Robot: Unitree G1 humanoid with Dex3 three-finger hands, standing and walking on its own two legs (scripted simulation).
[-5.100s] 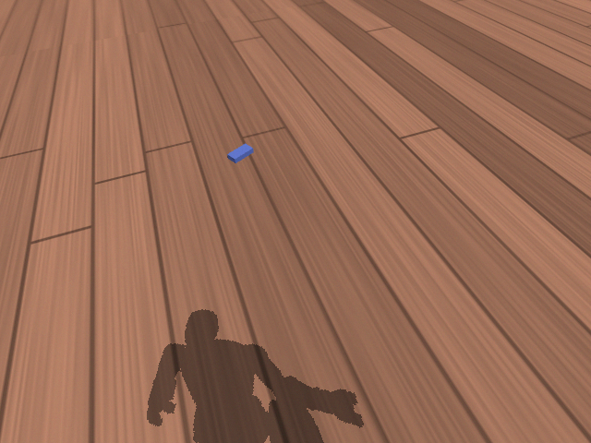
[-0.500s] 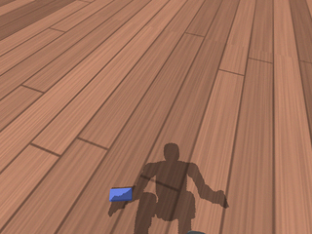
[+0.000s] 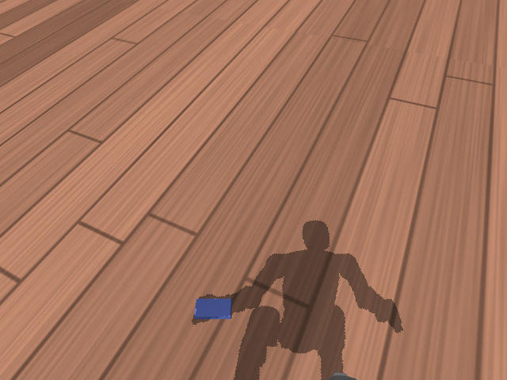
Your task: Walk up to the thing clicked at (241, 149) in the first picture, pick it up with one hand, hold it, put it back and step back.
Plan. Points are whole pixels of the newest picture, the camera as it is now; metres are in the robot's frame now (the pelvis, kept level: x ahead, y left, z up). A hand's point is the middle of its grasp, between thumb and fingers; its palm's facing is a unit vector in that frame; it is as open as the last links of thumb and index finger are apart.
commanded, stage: walk up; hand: left
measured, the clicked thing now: (213, 308) +0.46 +0.23 -0.72
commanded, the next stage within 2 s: stand in 1.28 s
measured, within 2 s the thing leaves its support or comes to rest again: neither
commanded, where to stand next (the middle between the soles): +0.08 +0.02 m, yaw -2 degrees
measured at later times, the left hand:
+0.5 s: hand out of the picture +0.10 +0.28 -0.12, palm faces -0.02 -0.93 -0.36, open 7.4 cm
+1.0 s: hand out of the picture +0.10 +0.27 -0.11, palm faces -0.05 -0.93 -0.37, open 7.4 cm
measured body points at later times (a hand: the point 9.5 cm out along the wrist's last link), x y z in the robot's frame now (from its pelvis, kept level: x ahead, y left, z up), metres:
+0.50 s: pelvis +0.01 +0.02 +0.03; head +0.03 +0.02 +0.48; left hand +0.10 +0.33 -0.10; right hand +0.13 -0.28 -0.09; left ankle +0.01 +0.14 -0.70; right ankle +0.04 -0.13 -0.70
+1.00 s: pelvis +0.02 +0.01 +0.04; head +0.03 +0.00 +0.49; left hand +0.11 +0.32 -0.08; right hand +0.10 -0.30 -0.10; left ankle +0.01 +0.14 -0.70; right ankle +0.04 -0.14 -0.70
